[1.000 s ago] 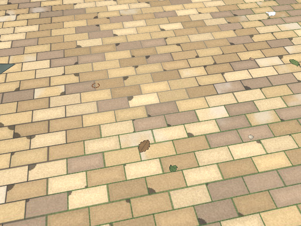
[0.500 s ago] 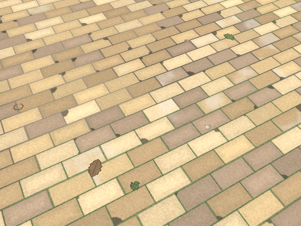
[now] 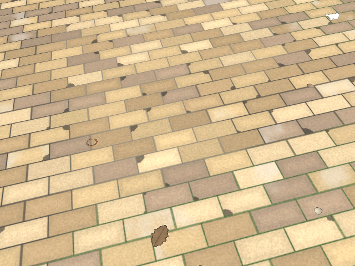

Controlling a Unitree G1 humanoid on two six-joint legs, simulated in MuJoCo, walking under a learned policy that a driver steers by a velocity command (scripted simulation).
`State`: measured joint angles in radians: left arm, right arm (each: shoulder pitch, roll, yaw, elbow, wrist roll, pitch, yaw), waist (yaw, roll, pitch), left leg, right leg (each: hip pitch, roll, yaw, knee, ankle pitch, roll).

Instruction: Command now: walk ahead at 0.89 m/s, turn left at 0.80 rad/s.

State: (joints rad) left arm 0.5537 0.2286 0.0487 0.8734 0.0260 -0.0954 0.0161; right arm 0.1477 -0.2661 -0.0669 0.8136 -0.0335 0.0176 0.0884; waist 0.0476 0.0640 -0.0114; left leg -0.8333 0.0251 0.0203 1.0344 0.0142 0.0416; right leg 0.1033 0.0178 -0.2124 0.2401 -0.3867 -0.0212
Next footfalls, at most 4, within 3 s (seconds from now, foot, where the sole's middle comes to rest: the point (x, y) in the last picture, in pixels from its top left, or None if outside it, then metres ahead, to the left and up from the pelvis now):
0.16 left None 0.26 0.06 -0.77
0.58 right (191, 205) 0.74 0.06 -0.77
1.06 left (111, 149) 1.04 0.45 -0.77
1.52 right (115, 84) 1.51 0.51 -0.77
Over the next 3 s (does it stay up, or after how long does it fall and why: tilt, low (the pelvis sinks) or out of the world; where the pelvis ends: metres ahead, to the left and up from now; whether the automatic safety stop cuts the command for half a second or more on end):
stays up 2.55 0.52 0.00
